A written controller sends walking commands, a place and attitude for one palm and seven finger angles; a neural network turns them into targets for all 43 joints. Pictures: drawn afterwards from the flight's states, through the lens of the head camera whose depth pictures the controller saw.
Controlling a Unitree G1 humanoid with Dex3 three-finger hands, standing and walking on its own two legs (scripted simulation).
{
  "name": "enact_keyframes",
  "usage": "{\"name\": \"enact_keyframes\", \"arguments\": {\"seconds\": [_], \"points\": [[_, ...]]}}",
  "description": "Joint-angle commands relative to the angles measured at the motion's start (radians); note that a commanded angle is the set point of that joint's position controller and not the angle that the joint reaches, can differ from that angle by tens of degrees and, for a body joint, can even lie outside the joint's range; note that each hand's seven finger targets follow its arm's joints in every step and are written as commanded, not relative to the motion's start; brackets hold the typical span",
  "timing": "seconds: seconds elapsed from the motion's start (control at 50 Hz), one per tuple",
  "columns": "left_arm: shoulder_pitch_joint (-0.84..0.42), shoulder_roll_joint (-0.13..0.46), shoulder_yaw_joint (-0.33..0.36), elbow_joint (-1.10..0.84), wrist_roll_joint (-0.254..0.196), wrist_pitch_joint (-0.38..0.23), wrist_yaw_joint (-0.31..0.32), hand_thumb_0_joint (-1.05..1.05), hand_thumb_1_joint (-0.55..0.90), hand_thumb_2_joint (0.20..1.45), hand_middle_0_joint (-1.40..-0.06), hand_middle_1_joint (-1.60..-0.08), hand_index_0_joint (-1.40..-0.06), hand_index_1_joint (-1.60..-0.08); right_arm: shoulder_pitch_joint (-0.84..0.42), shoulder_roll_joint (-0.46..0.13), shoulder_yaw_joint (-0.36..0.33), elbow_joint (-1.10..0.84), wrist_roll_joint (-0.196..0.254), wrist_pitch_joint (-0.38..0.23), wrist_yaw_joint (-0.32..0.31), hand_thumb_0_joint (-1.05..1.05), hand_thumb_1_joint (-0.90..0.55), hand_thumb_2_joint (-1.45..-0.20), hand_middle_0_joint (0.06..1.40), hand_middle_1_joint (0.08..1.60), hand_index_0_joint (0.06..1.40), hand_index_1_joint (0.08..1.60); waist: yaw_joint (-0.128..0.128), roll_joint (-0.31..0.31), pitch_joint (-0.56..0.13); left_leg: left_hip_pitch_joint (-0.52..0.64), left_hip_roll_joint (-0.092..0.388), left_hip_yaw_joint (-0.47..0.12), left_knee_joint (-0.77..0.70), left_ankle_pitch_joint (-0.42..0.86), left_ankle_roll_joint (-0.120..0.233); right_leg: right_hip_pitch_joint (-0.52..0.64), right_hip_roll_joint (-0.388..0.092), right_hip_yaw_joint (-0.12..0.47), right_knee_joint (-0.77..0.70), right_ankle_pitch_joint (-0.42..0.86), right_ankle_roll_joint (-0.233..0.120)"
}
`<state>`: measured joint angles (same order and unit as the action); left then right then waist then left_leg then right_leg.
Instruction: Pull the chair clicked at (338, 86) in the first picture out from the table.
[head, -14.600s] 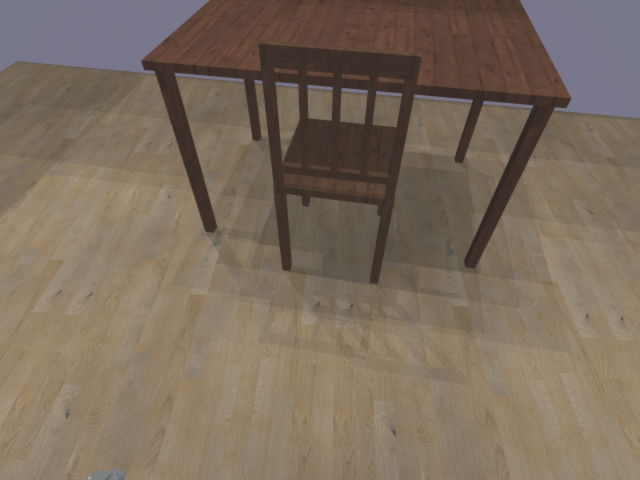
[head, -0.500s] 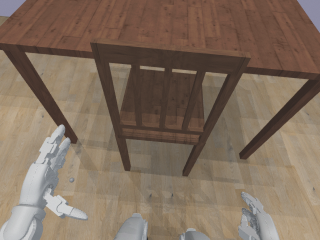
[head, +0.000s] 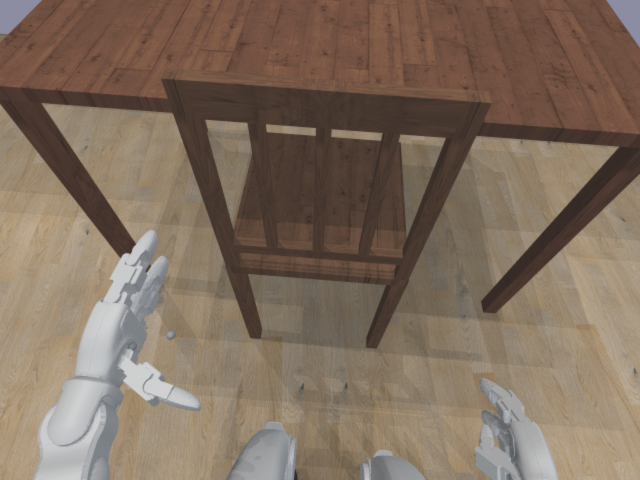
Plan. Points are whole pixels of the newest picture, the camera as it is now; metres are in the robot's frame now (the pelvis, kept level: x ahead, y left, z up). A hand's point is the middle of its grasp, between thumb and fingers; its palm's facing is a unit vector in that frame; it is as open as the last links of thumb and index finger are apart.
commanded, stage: aim the fingers beside a spindle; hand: left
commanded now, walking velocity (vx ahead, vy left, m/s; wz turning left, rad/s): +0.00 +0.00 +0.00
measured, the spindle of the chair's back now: (320, 197) +0.53 +0.03 -0.01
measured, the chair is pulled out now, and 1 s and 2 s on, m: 0.00 0.00 0.00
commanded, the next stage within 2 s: push the fingers through the gap in 1.70 s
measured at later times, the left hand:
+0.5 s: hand (214, 306) +0.32 +0.15 +0.02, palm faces -0.06 -1.00 -0.05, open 16.9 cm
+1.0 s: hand (256, 279) +0.37 +0.11 -0.01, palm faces -0.08 -1.00 -0.04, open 16.9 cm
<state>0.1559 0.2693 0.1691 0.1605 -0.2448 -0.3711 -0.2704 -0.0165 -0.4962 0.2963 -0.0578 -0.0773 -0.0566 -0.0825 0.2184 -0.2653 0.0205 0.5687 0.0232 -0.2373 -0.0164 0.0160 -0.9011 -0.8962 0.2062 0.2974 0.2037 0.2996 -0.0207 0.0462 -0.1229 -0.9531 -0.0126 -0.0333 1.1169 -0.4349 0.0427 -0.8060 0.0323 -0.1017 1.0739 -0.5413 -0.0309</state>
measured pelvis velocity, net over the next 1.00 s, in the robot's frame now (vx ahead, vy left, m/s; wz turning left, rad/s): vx -0.01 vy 0.00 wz -0.02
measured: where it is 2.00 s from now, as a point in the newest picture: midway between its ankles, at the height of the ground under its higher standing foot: outside the picture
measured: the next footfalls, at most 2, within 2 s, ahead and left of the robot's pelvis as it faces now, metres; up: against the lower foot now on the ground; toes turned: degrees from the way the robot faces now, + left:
none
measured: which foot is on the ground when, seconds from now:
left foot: down 0.00-1.00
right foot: down 0.00-1.00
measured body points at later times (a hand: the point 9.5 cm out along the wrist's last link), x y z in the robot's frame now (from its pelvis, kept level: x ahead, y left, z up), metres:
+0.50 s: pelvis +0.00 +0.00 -0.01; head +0.09 +0.00 +0.43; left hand +0.31 +0.20 +0.02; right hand +0.16 -0.24 -0.11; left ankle +0.06 +0.09 -0.66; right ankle -0.01 -0.11 -0.66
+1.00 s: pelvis -0.01 +0.00 -0.03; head +0.10 +0.01 +0.41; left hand +0.37 +0.16 +0.00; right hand +0.13 -0.25 -0.14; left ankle +0.06 +0.09 -0.66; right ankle -0.01 -0.11 -0.66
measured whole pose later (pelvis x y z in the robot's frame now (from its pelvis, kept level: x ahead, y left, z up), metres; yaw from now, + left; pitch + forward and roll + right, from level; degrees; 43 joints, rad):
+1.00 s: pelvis -0.01 +0.00 -0.03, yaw -1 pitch +21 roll -3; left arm -0.29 0.16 0.04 0.52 -0.09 -0.44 -0.03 -0.02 -0.50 0.30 -0.06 -0.08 -0.06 -0.08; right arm 0.22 -0.26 0.00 0.59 -0.01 -0.08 0.05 0.01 -0.90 -0.90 0.20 0.30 0.20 0.30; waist -0.04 0.05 -0.14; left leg -1.14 -0.01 -0.01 1.24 -0.47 0.05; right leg -1.00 0.03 -0.08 1.22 -0.59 -0.03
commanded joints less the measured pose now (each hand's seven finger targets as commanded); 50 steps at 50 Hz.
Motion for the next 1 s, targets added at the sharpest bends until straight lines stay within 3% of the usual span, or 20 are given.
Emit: {"name": "enact_keyframes", "arguments": {"seconds": [0.0, 0.02, 0.06, 0.14, 0.2, 0.24, 0.26, 0.36, 0.4, 0.42, 0.46, 0.5, 0.56, 0.62, 0.7, 0.76, 0.8, 0.88, 0.98], "points": [[-0.139, 0.139, 0.080, -0.156, -0.006, -0.063, 0.024, 0.000, -0.500, 0.300, -0.060, -0.080, -0.060, -0.080, -0.014, -0.145, -0.059, -0.141, 0.002, -0.040, -0.004, 0.000, -0.900, -0.900, 0.200, 0.300, 0.200, 0.300, -0.012, -0.002, -0.260, 0.274, 0.005, -0.042, -0.145, 0.197, -0.005, 0.031, -0.002, 0.060, -0.169, 0.227, -0.001], [-0.146, 0.146, 0.096, -0.146, -0.005, -0.066, 0.028, 0.000, -0.500, 0.300, -0.060, -0.080, -0.060, -0.080, -0.010, -0.144, -0.061, -0.137, 0.002, -0.036, -0.003, 0.000, -0.900, -0.900, 0.200, 0.300, 0.200, 0.300, -0.004, 0.011, -0.262, 0.274, 0.007, -0.042, -0.145, 0.197, -0.009, 0.030, -0.002, 0.059, -0.164, 0.224, -0.003], [-0.150, 0.116, 0.060, -0.169, -0.002, -0.076, 0.033, 0.000, -0.500, 0.300, -0.060, -0.080, -0.060, -0.080, -0.011, -0.141, -0.062, -0.147, 0.000, -0.036, 0.004, 0.000, -0.900, -0.900, 0.200, 0.300, 0.200, 0.300, -0.004, 0.039, -0.287, 0.295, 0.006, -0.039, -0.139, 0.209, -0.009, 0.026, -0.004, 0.058, -0.158, 0.235, -0.003], [-0.150, 0.099, 0.032, -0.174, 0.013, -0.088, 0.050, 0.000, -0.500, 0.300, -0.060, -0.080, -0.060, -0.080, -0.002, -0.142, -0.067, -0.148, -0.003, -0.029, 0.013, 0.000, -0.900, -0.900, 0.200, 0.300, 0.200, 0.300, -0.005, 0.030, -0.300, 0.309, 0.011, -0.046, -0.129, 0.246, -0.012, 0.012, -0.003, 0.049, -0.138, 0.263, -0.005], [-0.214, 0.080, 0.001, -0.158, 0.028, -0.091, 0.068, 0.000, -0.500, 0.300, -0.060, -0.080, -0.060, -0.080, -0.002, -0.146, -0.069, -0.143, -0.006, -0.022, 0.016, 0.000, -0.900, -0.900, 0.200, 0.300, 0.200, 0.300, -0.022, 0.001, -0.298, 0.292, 0.011, -0.049, -0.114, 0.229, -0.008, -0.014, -0.005, 0.055, -0.130, 0.254, -0.001], [-0.215, 0.099, 0.028, -0.141, 0.035, -0.096, 0.083, 0.000, -0.500, 0.300, -0.060, -0.080, -0.060, -0.080, 0.002, -0.146, -0.071, -0.137, -0.008, -0.013, 0.016, 0.000, -0.900, -0.900, 0.200, 0.300, 0.200, 0.300, -0.010, 0.009, -0.301, 0.283, 0.010, -0.043, -0.108, 0.230, -0.011, -0.007, -0.005, 0.060, -0.123, 0.262, -0.005], [-0.218, 0.076, 0.005, -0.142, 0.039, -0.097, 0.088, 0.000, -0.500, 0.300, -0.060, -0.080, -0.060, -0.080, -0.003, -0.143, -0.069, -0.144, -0.008, -0.008, 0.019, 0.000, -0.900, -0.900, 0.200, 0.300, 0.200, 0.300, -0.010, 0.005, -0.307, 0.283, 0.009, -0.044, -0.110, 0.223, -0.011, -0.013, -0.006, 0.055, -0.117, 0.252, -0.005], [-0.364, 0.067, -0.014, -0.102, 0.061, -0.106, 0.117, 0.000, -0.500, 0.300, -0.060, -0.080, -0.060, -0.080, -0.013, -0.144, -0.066, -0.133, -0.009, 0.013, 0.019, 0.000, -0.900, -0.900, 0.200, 0.300, 0.200, 0.300, -0.026, 0.003, -0.301, 0.262, 0.010, -0.049, -0.095, 0.156, -0.009, -0.058, -0.005, 0.063, -0.112, 0.188, -0.005], [-0.376, 0.073, -0.008, -0.094, 0.067, -0.110, 0.126, 0.000, -0.500, 0.300, -0.060, -0.080, -0.060, -0.080, -0.005, -0.144, -0.067, -0.134, -0.012, 0.018, 0.020, 0.000, -0.900, -0.900, 0.200, 0.300, 0.200, 0.300, -0.014, 0.015, -0.336, 0.275, 0.008, -0.048, -0.091, 0.176, -0.009, -0.045, -0.005, 0.067, -0.106, 0.204, -0.009], [-0.381, 0.053, -0.027, -0.081, 0.069, -0.106, 0.128, 0.000, -0.500, 0.300, -0.060, -0.080, -0.060, -0.080, -0.006, -0.142, -0.066, -0.134, -0.012, 0.023, 0.021, 0.000, -0.900, -0.900, 0.200, 0.300, 0.200, 0.300, -0.020, 0.013, -0.339, 0.277, 0.007, -0.048, -0.088, 0.184, -0.009, -0.045, -0.005, 0.066, -0.104, 0.217, -0.008], [-0.403, 0.055, -0.021, -0.035, 0.071, -0.100, 0.133, 0.000, -0.500, 0.300, -0.060, -0.080, -0.060, -0.080, -0.003, -0.144, -0.067, -0.129, -0.013, 0.033, 0.022, 0.000, -0.900, -0.900, 0.200, 0.300, 0.200, 0.300, -0.023, -0.023, -0.338, 0.256, 0.007, -0.045, -0.081, 0.180, -0.009, -0.044, -0.004, 0.070, -0.104, 0.224, -0.006], [-0.422, 0.057, -0.015, -0.014, 0.074, -0.098, 0.132, 0.000, -0.500, 0.300, -0.060, -0.080, -0.060, -0.080, 0.001, -0.143, -0.066, -0.127, -0.014, 0.041, 0.026, 0.000, -0.900, -0.900, 0.200, 0.300, 0.200, 0.300, -0.013, 0.004, -0.353, 0.255, 0.005, -0.043, -0.078, 0.186, -0.011, -0.041, -0.005, 0.072, -0.098, 0.229, -0.009], [-0.487, 0.053, -0.019, 0.034, 0.079, -0.095, 0.135, 0.000, -0.500, 0.300, -0.060, -0.080, -0.060, -0.080, 0.003, -0.144, -0.064, -0.121, -0.012, 0.056, 0.026, 0.000, -0.900, -0.900, 0.200, 0.300, 0.200, 0.300, -0.022, -0.017, -0.331, 0.228, 0.006, -0.043, -0.070, 0.158, -0.010, -0.061, -0.004, 0.072, -0.095, 0.207, -0.009], [-0.537, 0.024, -0.050, 0.027, 0.086, -0.105, 0.145, 0.000, -0.500, 0.300, -0.060, -0.080, -0.060, -0.080, 0.009, -0.143, -0.067, -0.121, -0.018, 0.062, 0.031, 0.000, -0.900, -0.900, 0.200, 0.300, 0.200, 0.300, -0.026, 0.014, -0.371, 0.259, 0.006, -0.050, -0.060, 0.187, -0.011, -0.078, -0.005, 0.067, -0.079, 0.227, -0.010], [-0.547, 0.018, -0.056, 0.041, 0.099, -0.119, 0.170, 0.000, -0.500, 0.300, -0.060, -0.080, -0.060, -0.080, 0.023, -0.146, -0.072, -0.115, -0.022, 0.074, 0.041, 0.000, -0.900, -0.900, 0.200, 0.300, 0.200, 0.300, -0.025, 0.012, -0.402, 0.293, 0.011, -0.063, -0.053, 0.233, -0.017, -0.099, -0.002, 0.056, -0.059, 0.253, -0.012], [-0.586, 0.006, -0.067, 0.086, 0.111, -0.123, 0.189, 0.000, -0.500, 0.300, -0.060, -0.080, -0.060, -0.080, 0.020, -0.147, -0.073, -0.106, -0.024, 0.090, 0.045, 0.000, -0.900, -0.900, 0.200, 0.300, 0.200, 0.300, -0.036, -0.015, -0.367, 0.251, 0.011, -0.059, -0.045, 0.185, -0.015, -0.124, -0.002, 0.059, -0.059, 0.222, -0.010], [-0.605, -0.011, -0.085, 0.090, 0.126, -0.128, 0.203, 0.000, -0.500, 0.300, -0.060, -0.080, -0.060, -0.080, 0.025, -0.147, -0.075, -0.109, -0.026, 0.097, 0.050, 0.000, -0.900, -0.900, 0.200, 0.300, 0.200, 0.300, -0.032, 0.007, -0.390, 0.268, 0.010, -0.065, -0.042, 0.203, -0.017, -0.137, -0.004, 0.055, -0.046, 0.225, -0.013], [-0.693, -0.027, -0.100, 0.143, 0.145, -0.135, 0.236, 0.000, -0.500, 0.300, -0.060, -0.080, -0.060, -0.080, 0.031, -0.148, -0.075, -0.095, -0.029, 0.114, 0.054, 0.000, -0.900, -0.900, 0.200, 0.300, 0.200, 0.300, -0.052, -0.019, -0.376, 0.250, 0.013, -0.073, -0.031, 0.176, -0.016, -0.174, -0.001, 0.053, -0.037, 0.198, -0.012], [-0.721, -0.023, -0.085, 0.156, 0.160, -0.155, 0.273, 0.000, -0.500, 0.300, -0.060, -0.080, -0.060, -0.080, 0.043, -0.149, -0.079, -0.092, -0.040, 0.130, 0.065, 0.000, -0.900, -0.900, 0.200, 0.300, 0.200, 0.300, -0.041, 0.012, -0.459, 0.276, 0.011, -0.074, -0.014, 0.228, -0.022, -0.165, 0.001, 0.054, -0.011, 0.238, -0.016]]}}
